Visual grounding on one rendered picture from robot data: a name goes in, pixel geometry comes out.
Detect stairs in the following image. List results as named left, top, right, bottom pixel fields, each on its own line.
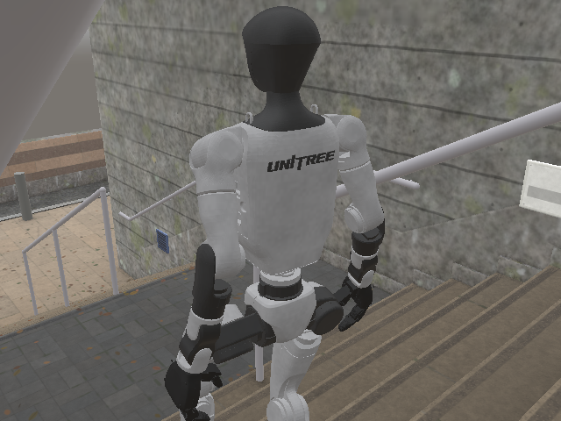
left=161, top=265, right=561, bottom=421
left=0, top=262, right=195, bottom=336

